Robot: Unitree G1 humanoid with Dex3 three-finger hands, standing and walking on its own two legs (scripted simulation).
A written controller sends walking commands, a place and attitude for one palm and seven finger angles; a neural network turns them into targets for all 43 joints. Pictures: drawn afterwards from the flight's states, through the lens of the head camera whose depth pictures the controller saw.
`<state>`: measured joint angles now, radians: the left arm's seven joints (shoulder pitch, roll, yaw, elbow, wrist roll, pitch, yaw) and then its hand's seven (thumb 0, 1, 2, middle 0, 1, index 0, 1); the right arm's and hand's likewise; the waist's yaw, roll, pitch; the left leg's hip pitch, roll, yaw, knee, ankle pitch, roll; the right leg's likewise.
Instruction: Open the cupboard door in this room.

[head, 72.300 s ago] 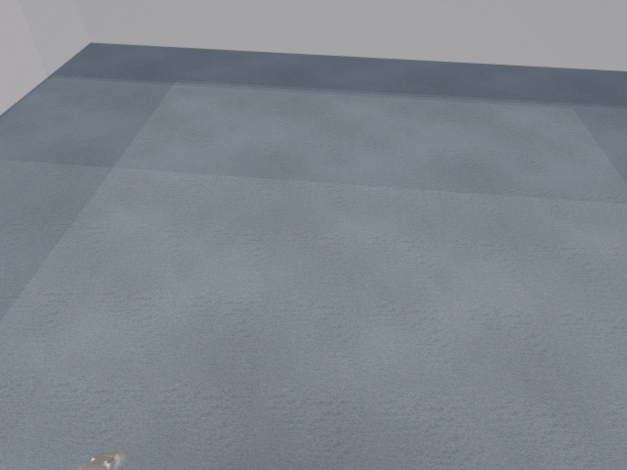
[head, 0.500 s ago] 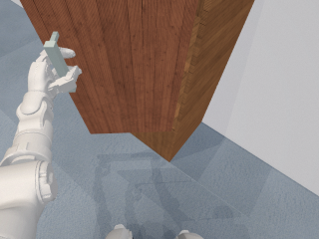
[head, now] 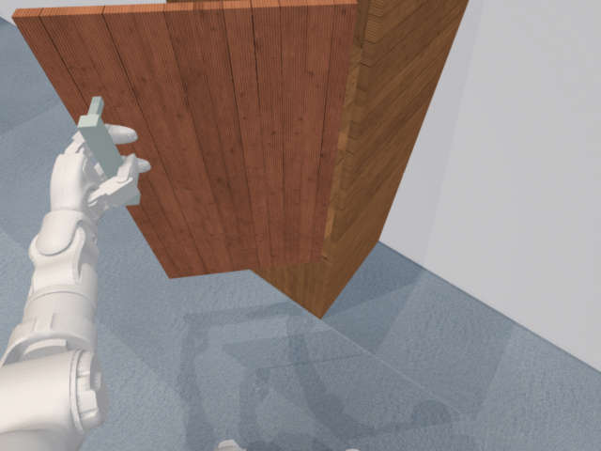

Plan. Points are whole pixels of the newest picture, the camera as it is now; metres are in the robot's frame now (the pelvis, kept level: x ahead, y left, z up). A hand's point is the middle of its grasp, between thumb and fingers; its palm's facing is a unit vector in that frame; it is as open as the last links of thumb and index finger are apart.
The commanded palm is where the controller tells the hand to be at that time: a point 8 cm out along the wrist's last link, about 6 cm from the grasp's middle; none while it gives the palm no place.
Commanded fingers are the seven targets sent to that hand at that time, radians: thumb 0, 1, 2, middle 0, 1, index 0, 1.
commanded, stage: pull the door open along its arc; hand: left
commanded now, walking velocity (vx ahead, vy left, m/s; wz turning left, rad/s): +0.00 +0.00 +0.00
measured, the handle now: (115, 154) +0.50 +0.23 +0.11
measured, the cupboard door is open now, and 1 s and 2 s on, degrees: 45 90 88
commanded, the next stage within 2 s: open thumb and fingers to let go in 0.84 s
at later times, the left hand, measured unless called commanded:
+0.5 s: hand (179, 276) +0.30 +0.12 +0.11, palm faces +0.38 -0.92 +0.05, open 6.1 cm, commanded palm +0.24 +0.19 +0.10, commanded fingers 0.00 0.90 0.90 -0.40 -1.35 -0.40 -1.35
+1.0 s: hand (246, 321) +0.25 +0.05 +0.11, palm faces +0.38 -0.92 +0.00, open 6.0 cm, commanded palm +0.21 +0.10 +0.10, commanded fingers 0.00 0.62 0.78 -0.38 -1.32 -0.38 -1.32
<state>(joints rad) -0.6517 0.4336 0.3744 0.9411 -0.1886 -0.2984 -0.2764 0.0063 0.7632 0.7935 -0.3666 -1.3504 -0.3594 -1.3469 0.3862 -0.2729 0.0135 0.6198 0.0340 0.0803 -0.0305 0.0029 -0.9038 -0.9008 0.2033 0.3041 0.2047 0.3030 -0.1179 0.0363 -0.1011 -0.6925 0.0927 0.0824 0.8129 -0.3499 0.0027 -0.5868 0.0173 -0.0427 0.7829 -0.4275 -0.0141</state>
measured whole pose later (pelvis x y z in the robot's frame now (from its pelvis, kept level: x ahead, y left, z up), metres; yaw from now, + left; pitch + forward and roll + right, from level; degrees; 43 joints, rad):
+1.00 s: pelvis +0.00 -0.05 +0.01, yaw +4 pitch +0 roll +1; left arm 0.29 -0.06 -0.25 -0.16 0.03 -0.07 0.49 0.03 0.70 0.77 -0.34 -1.33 -0.35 -1.33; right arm 0.21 -0.22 0.00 0.58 -0.05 0.07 0.00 0.01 -0.90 -0.90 0.20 0.30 0.20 0.30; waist -0.02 0.06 -0.05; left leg -0.39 0.07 0.01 0.70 -0.31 -0.03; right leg -0.28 0.01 -0.11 0.72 -0.45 -0.07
